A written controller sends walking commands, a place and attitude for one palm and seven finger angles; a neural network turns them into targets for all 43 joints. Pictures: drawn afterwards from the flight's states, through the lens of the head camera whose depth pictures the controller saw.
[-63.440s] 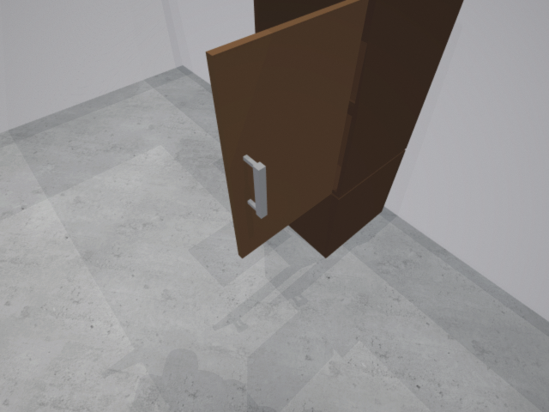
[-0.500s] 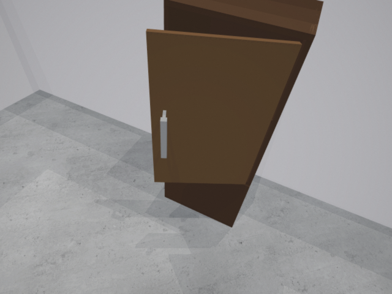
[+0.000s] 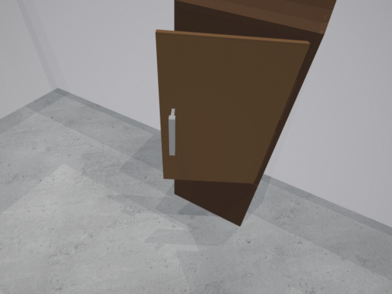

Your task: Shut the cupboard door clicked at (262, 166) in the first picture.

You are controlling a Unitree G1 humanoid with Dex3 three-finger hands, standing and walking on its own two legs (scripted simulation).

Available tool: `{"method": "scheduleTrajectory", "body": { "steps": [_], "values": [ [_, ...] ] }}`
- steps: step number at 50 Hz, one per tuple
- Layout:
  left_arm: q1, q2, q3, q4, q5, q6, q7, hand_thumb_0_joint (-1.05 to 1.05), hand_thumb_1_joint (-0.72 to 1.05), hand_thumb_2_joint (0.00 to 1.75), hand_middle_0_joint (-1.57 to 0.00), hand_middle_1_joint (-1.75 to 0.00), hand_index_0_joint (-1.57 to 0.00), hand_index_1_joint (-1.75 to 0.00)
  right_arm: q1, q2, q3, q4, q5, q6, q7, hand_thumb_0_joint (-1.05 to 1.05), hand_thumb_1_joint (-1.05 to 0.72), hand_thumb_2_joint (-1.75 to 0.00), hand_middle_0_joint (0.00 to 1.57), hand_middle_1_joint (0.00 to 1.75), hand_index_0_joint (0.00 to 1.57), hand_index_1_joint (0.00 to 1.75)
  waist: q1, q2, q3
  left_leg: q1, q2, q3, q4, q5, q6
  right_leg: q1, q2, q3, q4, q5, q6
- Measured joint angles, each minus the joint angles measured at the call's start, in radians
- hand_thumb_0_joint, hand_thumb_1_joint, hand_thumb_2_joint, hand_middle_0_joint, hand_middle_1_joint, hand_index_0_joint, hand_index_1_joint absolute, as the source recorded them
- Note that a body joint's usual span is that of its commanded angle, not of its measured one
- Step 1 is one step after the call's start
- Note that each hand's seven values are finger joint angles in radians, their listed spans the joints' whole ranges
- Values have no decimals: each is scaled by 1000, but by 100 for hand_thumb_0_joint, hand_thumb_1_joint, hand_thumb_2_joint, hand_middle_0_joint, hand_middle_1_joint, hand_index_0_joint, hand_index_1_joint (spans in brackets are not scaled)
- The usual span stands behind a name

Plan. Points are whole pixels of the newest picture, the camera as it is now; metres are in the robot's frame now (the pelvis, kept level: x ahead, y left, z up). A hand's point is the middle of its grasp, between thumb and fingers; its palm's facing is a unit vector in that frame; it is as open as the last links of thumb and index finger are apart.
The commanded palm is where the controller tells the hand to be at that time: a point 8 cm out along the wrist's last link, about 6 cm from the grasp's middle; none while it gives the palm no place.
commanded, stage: shuffle to correct the standing spot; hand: left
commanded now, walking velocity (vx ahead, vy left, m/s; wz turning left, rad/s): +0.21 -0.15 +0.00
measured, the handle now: (172, 132) +0.60 +0.10 -0.05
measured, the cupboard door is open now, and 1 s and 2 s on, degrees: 26 26 26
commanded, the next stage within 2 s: come to a stop and stand still in 0.54 s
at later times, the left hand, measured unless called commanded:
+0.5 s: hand out of the picture +0.11 +0.11 -0.17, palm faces +0.05 -0.99 -0.15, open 7.3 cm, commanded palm none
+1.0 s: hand (168, 257) +0.26 +0.08 -0.17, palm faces +0.05 -0.97 -0.22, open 7.3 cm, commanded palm none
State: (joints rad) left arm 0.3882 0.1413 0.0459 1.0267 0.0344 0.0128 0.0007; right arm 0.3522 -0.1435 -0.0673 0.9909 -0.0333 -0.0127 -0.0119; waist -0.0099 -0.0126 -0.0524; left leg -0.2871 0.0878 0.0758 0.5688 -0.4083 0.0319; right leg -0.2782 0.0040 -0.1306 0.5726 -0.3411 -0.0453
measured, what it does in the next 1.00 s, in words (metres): walks ahead: right foot, then left foot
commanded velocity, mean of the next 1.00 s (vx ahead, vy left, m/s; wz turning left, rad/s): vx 0.04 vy -0.03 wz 0.00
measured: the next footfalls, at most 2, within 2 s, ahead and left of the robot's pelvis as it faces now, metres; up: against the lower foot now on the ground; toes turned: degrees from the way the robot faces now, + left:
right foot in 0.28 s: +0.14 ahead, -0.18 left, +0.00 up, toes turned -6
left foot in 0.54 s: +0.19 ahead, +0.03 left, +0.00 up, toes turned +9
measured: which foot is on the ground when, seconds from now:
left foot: down 0.00-0.28, up 0.30-0.52, down 0.54-0.84, up 0.86-1.00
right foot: down 0.00-0.00, up 0.02-0.26, down 0.28-0.54, up 0.56-0.80, down 0.82-1.00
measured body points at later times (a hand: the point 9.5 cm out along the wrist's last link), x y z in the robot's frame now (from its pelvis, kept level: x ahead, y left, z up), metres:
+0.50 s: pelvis +0.10 -0.06 +0.00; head +0.13 -0.05 +0.45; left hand +0.11 +0.16 -0.16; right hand +0.14 -0.30 -0.14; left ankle +0.12 +0.03 -0.71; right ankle +0.10 -0.18 -0.73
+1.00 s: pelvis +0.19 -0.10 +0.00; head +0.24 -0.11 +0.45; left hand +0.25 +0.13 -0.15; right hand +0.22 -0.34 -0.16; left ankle +0.15 +0.00 -0.69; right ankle +0.23 -0.24 -0.73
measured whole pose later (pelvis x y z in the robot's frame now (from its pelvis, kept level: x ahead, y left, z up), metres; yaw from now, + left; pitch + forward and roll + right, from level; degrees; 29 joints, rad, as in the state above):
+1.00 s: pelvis +0.19 -0.10 +0.00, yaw +2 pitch +0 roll +0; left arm 0.15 0.15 0.05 0.98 0.03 0.01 0.03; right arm 0.21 -0.18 -0.07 1.04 0.00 0.05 -0.02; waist -0.01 0.02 0.13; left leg -0.37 0.01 0.04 0.96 -0.56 -0.04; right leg -0.32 -0.10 -0.11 0.58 -0.24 0.02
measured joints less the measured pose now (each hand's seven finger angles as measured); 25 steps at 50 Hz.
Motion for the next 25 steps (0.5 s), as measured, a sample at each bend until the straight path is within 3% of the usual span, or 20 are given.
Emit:
{"method": "scheduleTrajectory", "body": {
  "steps": [2, 4, 6, 10, 13, 14, 17, 20, 22, 25],
  "values": [
    [-21, 19, 9, -5, 3, 22, -18, 0, 91, 89, -20, -30, -20, -30, -10, 17, 9, 20, -5, -7, -12, 0, -91, -90, 20, 30, 20, 30, -10, -34, 21, -22, -21, 8, 28, 74, -13, -93, -22, 44, 200, -53, 11],
    [-48, 37, 19, -5, 9, 36, -32, 0, 91, 89, -20, -29, -20, -30, 0, 31, 19, 40, -6, -12, -18, 0, -91, -90, 20, 30, 20, 30, -13, -55, 33, -3, -33, 19, 3, 106, -29, -175, -38, 80, 366, -10, 22],
    [-74, 45, 26, -13, 7, 37, -40, 1, 91, 89, -20, -29, -20, -30, 16, 36, 25, 61, -5, -18, -22, 0, -91, -90, 20, 30, 20, 30, -12, -49, 40, 29, -33, 17, -53, 131, -42, -225, -54, 94, 431, 44, 34],
    [-114, 46, 28, -42, -4, 21, -44, 1, 91, 89, -19, -29, -20, -30, 35, 27, 20, 89, -9, -14, -17, 0, -91, -90, 20, 30, 20, 30, -18, -3, 62, 83, -7, 4, -126, 150, -62, -196, -84, 73, 233, 60, 53],
    [-134, 51, 27, -57, -9, 0, -43, 0, 91, 89, -19, -29, -20, -30, 41, 16, 12, 97, -8, -3, -10, 0, -90, -90, 20, 30, 20, 30, -30, 19, 79, 86, 19, -8, -76, 105, -84, -104, -79, 46, 30, 90, 56],
    [-135, 59, 26, -64, -9, -12, -40, 0, 91, 89, -19, -29, -20, -30, 49, 15, 10, 95, -5, 0, -7, 0, -90, -90, 20, 30, 20, 30, -30, 11, 78, 68, 20, -11, -21, 65, -76, -68, -81, 48, -33, 86, 45],
    [-156, 30, 21, -51, -10, -32, -16, 0, 91, 89, -19, -29, -20, -30, 15, -15, 5, 104, 3, 28, -5, 0, -90, -90, 20, 30, 20, 30, -16, 54, 103, -50, 29, -48, 289, -90, -38, -63, -49, 23, 11, 89, 35],
    [-139, 5, 16, -29, -6, -33, 6, 0, 92, 89, -19, -29, -20, -30, -34, -35, -2, 88, 3, 35, 3, 0, -91, -90, 20, 30, 20, 30, -13, 53, 105, -146, 16, -23, 460, -61, -26, -9, -32, 9, -39, 87, 29],
    [-123, 3, 12, -7, -2, -28, 15, 0, 93, 89, -20, -29, -20, -30, -64, -36, -4, 63, 3, 29, 6, 0, -91, -90, 20, 30, 20, 30, -14, 38, 100, -161, 9, 9, 412, -30, -28, 24, -26, 5, -72, 89, 28],
    [-97, 4, 1, 19, -3, -22, 10, 0, 93, 89, -20, -29, -20, -30, -102, -29, 2, 26, 4, 8, 8, 0, -91, -90, 20, 30, 20, 30, -8, 14, 96, -114, -8, 50, 205, 51, -33, 54, -18, 6, -75, 65, 30]
  ]
}}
